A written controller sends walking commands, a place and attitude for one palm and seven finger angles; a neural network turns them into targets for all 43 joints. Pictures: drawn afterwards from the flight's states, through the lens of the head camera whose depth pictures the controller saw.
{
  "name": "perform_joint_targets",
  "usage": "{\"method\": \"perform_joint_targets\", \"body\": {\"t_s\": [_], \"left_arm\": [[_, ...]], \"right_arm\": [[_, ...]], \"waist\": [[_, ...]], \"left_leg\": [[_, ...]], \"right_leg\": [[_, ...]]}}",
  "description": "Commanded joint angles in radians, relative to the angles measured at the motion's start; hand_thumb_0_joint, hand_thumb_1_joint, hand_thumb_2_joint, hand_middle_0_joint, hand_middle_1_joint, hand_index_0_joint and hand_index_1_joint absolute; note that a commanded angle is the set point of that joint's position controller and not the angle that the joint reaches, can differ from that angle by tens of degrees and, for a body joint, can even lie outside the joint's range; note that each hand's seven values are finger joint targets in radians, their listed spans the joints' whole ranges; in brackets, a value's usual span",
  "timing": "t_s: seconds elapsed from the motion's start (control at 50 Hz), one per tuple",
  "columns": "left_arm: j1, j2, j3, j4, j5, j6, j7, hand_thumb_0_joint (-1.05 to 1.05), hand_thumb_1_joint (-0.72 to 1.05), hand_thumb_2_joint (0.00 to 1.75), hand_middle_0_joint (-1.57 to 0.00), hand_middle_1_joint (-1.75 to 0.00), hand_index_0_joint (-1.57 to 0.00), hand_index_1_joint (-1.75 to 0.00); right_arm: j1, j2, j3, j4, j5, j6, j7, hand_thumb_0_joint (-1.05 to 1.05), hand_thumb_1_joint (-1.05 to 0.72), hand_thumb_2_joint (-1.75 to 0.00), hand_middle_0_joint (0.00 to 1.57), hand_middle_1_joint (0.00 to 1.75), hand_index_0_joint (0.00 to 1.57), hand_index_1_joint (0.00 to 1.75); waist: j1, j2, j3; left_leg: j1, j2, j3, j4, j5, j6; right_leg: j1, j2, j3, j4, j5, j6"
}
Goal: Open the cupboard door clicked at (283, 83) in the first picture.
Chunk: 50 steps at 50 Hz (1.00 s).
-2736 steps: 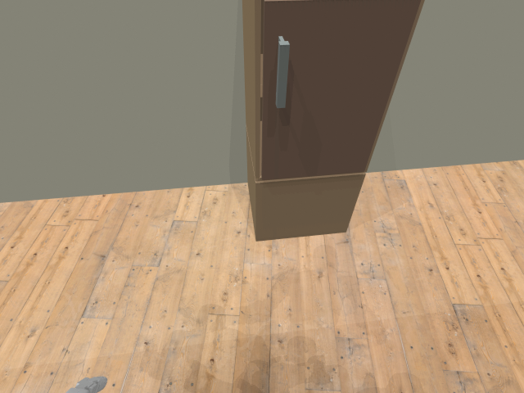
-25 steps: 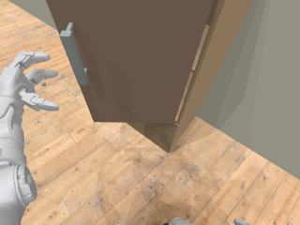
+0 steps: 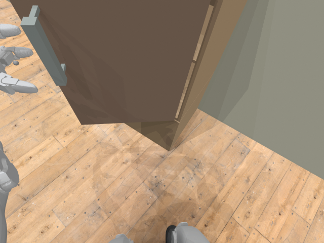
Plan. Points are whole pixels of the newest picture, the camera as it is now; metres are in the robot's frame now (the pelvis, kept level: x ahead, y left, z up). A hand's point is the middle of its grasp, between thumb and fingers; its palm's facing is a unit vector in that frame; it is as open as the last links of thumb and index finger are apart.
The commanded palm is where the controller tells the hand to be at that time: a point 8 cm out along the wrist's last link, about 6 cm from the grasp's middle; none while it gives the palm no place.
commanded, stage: move the hooked fingers beside the handle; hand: left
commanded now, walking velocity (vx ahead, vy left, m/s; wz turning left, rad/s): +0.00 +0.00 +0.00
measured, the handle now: (49, 50) +0.55 +0.23 +0.11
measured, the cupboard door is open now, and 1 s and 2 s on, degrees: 38 38 38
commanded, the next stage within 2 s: slide the fingers in behind the handle in 0.82 s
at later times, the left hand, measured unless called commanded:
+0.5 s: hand (11, 63) +0.49 +0.29 +0.12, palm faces +0.02 -1.00 +0.00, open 14.0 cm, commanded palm +0.47 +0.33 +0.11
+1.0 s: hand (14, 65) +0.49 +0.29 +0.12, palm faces +0.01 -1.00 -0.01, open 14.0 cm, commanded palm +0.48 +0.32 +0.11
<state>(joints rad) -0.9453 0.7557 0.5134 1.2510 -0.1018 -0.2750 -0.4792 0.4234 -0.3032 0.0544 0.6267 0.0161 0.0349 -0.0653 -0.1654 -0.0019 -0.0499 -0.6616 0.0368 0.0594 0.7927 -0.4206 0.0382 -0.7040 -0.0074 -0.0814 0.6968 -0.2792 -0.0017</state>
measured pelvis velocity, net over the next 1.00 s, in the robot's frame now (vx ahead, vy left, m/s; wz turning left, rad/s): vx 0.00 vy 0.01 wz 0.00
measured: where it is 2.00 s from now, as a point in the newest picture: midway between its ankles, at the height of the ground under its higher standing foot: outside the picture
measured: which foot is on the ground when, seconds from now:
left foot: down 0.00-1.00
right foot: down 0.00-1.00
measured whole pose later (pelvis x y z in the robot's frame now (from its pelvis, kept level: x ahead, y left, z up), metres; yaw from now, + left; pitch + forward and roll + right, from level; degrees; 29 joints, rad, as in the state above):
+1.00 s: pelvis +0.00 +0.01 -0.01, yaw +0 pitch +18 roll -3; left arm -0.95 0.76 0.49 1.24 -0.12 -0.27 -0.50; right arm 0.43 -0.29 0.06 0.59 0.01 0.09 -0.05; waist -0.16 0.00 -0.07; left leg -0.71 0.04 0.05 0.84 -0.45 0.04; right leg -0.74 0.00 -0.09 0.72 -0.29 0.00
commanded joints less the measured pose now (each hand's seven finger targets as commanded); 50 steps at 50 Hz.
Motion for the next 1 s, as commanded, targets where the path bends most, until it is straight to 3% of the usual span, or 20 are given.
{"method": "perform_joint_targets", "body": {"t_s": [0.0, 0.08, 0.1, 0.16, 0.24, 0.3, 0.36, 0.38, 0.44, 0.48, 0.52, 0.62, 0.64, 0.68, 0.72, 0.74, 0.8, 0.86, 0.92, 0.98], "left_arm": [[-0.473, 0.371, 0.032, -0.176, -0.014, -0.049, -0.02, 0.0, -0.5, 0.3, -0.3, -1.2, -0.3, -1.2], [-0.375, 0.365, 0.043, -0.176, -0.026, -0.046, -0.044, 0.0, -0.5, 0.3, -0.3, -1.2, -0.3, -1.2], [-0.36, 0.332, 0.025, -0.176, -0.034, -0.042, -0.052, 0.0, -0.5, 0.3, -0.3, -1.2, -0.3, -1.2], [-0.357, 0.328, 0.033, -0.197, -0.049, -0.042, -0.062, 0.0, -0.5, 0.3, -0.3, -1.2, -0.3, -1.2], [-0.354, 0.39, 0.086, -0.236, -0.049, -0.044, -0.05, 0.0, -0.5, 0.3, -0.3, -1.2, -0.3, -1.2], [-0.363, 0.385, 0.085, -0.305, -0.042, -0.069, -0.035, 0.0, -0.5, 0.3, -0.3, -1.2, -0.3, -1.2], [-0.393, 0.308, 0.033, -0.333, -0.055, -0.077, -0.031, 0.0, -0.5, 0.3, -0.3, -1.2, -0.3, -1.2], [-0.368, 0.334, 0.058, -0.317, -0.057, -0.072, -0.032, 0.0, -0.5, 0.3, -0.3, -1.2, -0.3, -1.2], [-0.328, 0.292, 0.032, -0.247, -0.063, -0.039, -0.042, 0.0, -0.5, 0.3, -0.3, -1.2, -0.3, -1.2], [-0.347, 0.266, 0.004, -0.24, -0.063, -0.029, -0.047, 0.0, -0.5, 0.3, -0.3, -1.2, -0.3, -1.2], [-0.334, 0.289, 0.014, -0.219, -0.051, -0.022, -0.041, 0.0, -0.5, 0.3, -0.3, -1.2, -0.3, -1.2], [-0.384, 0.267, 0.003, -0.27, -0.053, -0.059, -0.022, 0.0, -0.5, 0.3, -0.3, -1.2, -0.3, -1.2], [-0.392, 0.268, 0.007, -0.264, -0.058, -0.065, -0.019, 0.0, -0.5, 0.3, -0.3, -1.2, -0.3, -1.2], [-0.433, 0.287, 0.012, -0.265, -0.059, -0.074, -0.019, 0.0, -0.5, 0.3, -0.3, -1.2, -0.3, -1.2], [-0.437, 0.318, 0.028, -0.246, -0.044, -0.07, -0.014, 0.0, -0.5, 0.3, -0.3, -1.2, -0.3, -1.2], [-0.428, 0.303, 0.013, -0.224, -0.037, -0.063, -0.013, 0.0, -0.5, 0.3, -0.3, -1.2, -0.3, -1.2], [-0.422, 0.349, 0.041, -0.251, -0.027, -0.066, -0.012, 0.0, -0.5, 0.3, -0.3, -1.2, -0.3, -1.2], [-0.404, 0.306, 0.014, -0.242, -0.04, -0.062, -0.02, 0.0, -0.5, 0.3, -0.3, -1.2, -0.3, -1.2], [-0.409, 0.278, -0.01, -0.206, -0.047, -0.045, -0.03, 0.0, -0.5, 0.3, -0.3, -1.2, -0.3, -1.2], [-0.438, 0.249, -0.029, -0.261, -0.05, -0.052, -0.027, 0.0, -0.5, 0.3, -0.3, -1.2, -0.3, -1.2]], "right_arm": [[0.173, -0.197, -0.06, -0.05, 0.001, -0.004, -0.013, 0.0, -0.9, -0.9, 0.2, 0.3, 0.2, 0.3], [0.187, -0.196, -0.064, -0.069, -0.002, 0.015, -0.007, 0.0, -0.9, -0.9, 0.2, 0.3, 0.2, 0.3], [0.188, -0.195, -0.065, -0.073, -0.002, 0.018, -0.003, 0.0, -0.9, -0.9, 0.2, 0.3, 0.2, 0.3], [0.187, -0.196, -0.069, -0.084, -0.002, 0.032, 0.001, 0.0, -0.9, -0.9, 0.2, 0.3, 0.2, 0.3], [0.182, -0.196, -0.074, -0.093, -0.001, 0.041, 0.004, 0.0, -0.9, -0.9, 0.2, 0.3, 0.2, 0.3], [0.18, -0.188, -0.076, -0.096, -0.003, 0.045, 0.009, 0.0, -0.9, -0.9, 0.2, 0.3, 0.2, 0.3], [0.17, -0.181, -0.073, -0.09, -0.003, 0.047, 0.011, 0.0, -0.9, -0.9, 0.2, 0.3, 0.2, 0.3], [0.175, -0.185, -0.078, -0.084, -0.003, 0.049, 0.011, 0.0, -0.9, -0.9, 0.2, 0.3, 0.2, 0.3], [0.163, -0.184, -0.074, -0.089, 0.002, 0.048, 0.011, 0.0, -0.9, -0.9, 0.2, 0.3, 0.2, 0.3], [0.159, -0.184, -0.07, -0.086, 0.002, 0.047, 0.008, 0.0, -0.9, -0.9, 0.2, 0.3, 0.2, 0.3], [0.161, -0.188, -0.07, -0.087, 0.001, 0.047, 0.007, 0.0, -0.9, -0.9, 0.2, 0.3, 0.2, 0.3], [0.154, -0.183, -0.069, -0.092, -0.003, 0.042, 0.009, 0.0, -0.9, -0.9, 0.2, 0.3, 0.2, 0.3], [0.152, -0.183, -0.068, -0.092, -0.004, 0.04, 0.01, 0.0, -0.9, -0.9, 0.2, 0.3, 0.2, 0.3], [0.149, -0.186, -0.065, -0.088, -0.002, 0.04, 0.006, 0.0, -0.9, -0.9, 0.2, 0.3, 0.2, 0.3], [0.149, -0.187, -0.063, -0.084, -0.002, 0.038, 0.003, 0.0, -0.9, -0.9, 0.2, 0.3, 0.2, 0.3], [0.147, -0.185, -0.061, -0.084, -0.001, 0.036, 0.003, 0.0, -0.9, -0.9, 0.2, 0.3, 0.2, 0.3], [0.155, -0.185, -0.062, -0.084, -0.003, 0.036, 0.003, 0.0, -0.9, -0.9, 0.2, 0.3, 0.2, 0.3], [0.159, -0.184, -0.06, -0.09, -0.004, 0.038, 0.004, 0.0, -0.9, -0.9, 0.2, 0.3, 0.2, 0.3], [0.156, -0.189, -0.061, -0.088, 0.0, 0.038, 0.003, 0.0, -0.9, -0.9, 0.2, 0.3, 0.2, 0.3], [0.167, -0.188, -0.066, -0.08, -0.004, 0.035, 0.003, 0.0, -0.9, -0.9, 0.2, 0.3, 0.2, 0.3]], "waist": [[-0.008, 0.161, -0.43], [0.018, 0.17, -0.485], [0.013, 0.161, -0.493], [0.014, 0.159, -0.48], [0.022, 0.141, -0.484], [0.034, 0.227, -0.518], [0.014, 0.253, -0.494], [0.02, 0.225, -0.498], [0.015, 0.158, -0.446], [0.01, 0.183, -0.434], [0.012, 0.143, -0.408], [0.01, 0.191, -0.449], [0.003, 0.152, -0.446], [-0.002, 0.154, -0.458], [0.003, 0.172, -0.448], [0.0, 0.185, -0.433], [0.02, 0.241, -0.491], [0.008, 0.198, -0.479], [-0.008, 0.149, -0.423], [-0.005, 0.219, -0.465]], "left_leg": [[0.187, -0.013, -0.094, -0.077, 0.442, -0.012], [0.22, -0.009, -0.092, -0.064, 0.536, -0.016], [0.224, -0.007, -0.088, -0.062, 0.54, -0.015], [0.22, -0.007, -0.085, -0.058, 0.534, -0.012], [0.19, -0.01, -0.079, -0.059, 0.506, -0.005], [0.275, -0.006, -0.09, -0.05, 0.603, -0.018], [0.33, 0.005, -0.098, -0.045, 0.653, -0.03], [0.333, 0.007, -0.104, -0.042, 0.656, -0.031], [0.257, -0.001, -0.093, -0.055, 0.564, -0.016], [0.269, 0.0, -0.097, -0.056, 0.587, -0.021], [0.24, 0.0, -0.099, -0.055, 0.557, -0.019], [0.281, 0.003, -0.105, -0.045, 0.578, -0.033], [0.268, 0.003, -0.105, -0.046, 0.553, -0.029], [0.256, 0.002, -0.107, -0.045, 0.536, -0.028], [0.235, -0.002, -0.109, -0.046, 0.508, -0.027], [0.229, -0.004, -0.106, -0.048, 0.493, -0.026], [0.269, -0.002, -0.111, -0.035, 0.577, -0.039], [0.264, 0.003, -0.113, -0.035, 0.587, -0.038], [0.207, -0.001, -0.106, -0.05, 0.474, -0.023], [0.283, 0.005, -0.118, -0.049, 0.529, -0.036]], "right_leg": [[0.238, 0.032, 0.059, -0.023, 0.307, -0.018], [0.251, 0.036, 0.054, -0.011, 0.361, -0.02], [0.246, 0.039, 0.053, -0.012, 0.365, -0.018], [0.236, 0.044, 0.051, -0.011, 0.366, -0.021], [0.27, 0.042, 0.056, -0.01, 0.377, -0.016], [0.238, 0.046, 0.051, -0.002, 0.386, -0.021], [0.185, 0.054, 0.04, -0.007, 0.368, -0.023], [0.184, 0.054, 0.038, -0.009, 0.361, -0.019], [0.212, 0.049, 0.04, -0.015, 0.352, -0.015], [0.191, 0.046, 0.037, -0.013, 0.354, -0.017], [0.187, 0.046, 0.035, -0.011, 0.337, -0.017], [0.164, 0.047, 0.037, 0.001, 0.32, -0.02], [0.175, 0.049, 0.037, -0.001, 0.318, -0.018], [0.182, 0.049, 0.039, 0.005, 0.316, -0.019], [0.182, 0.045, 0.04, 0.006, 0.3, -0.021], [0.174, 0.045, 0.04, 0.002, 0.291, -0.02], [0.184, 0.044, 0.041, 0.013, 0.322, -0.024], [0.179, 0.05, 0.034, 0.012, 0.325, -0.024], [0.174, 0.048, 0.035, -0.002, 0.285, -0.018], [0.133, 0.049, 0.029, -0.003, 0.267, -0.022]]}}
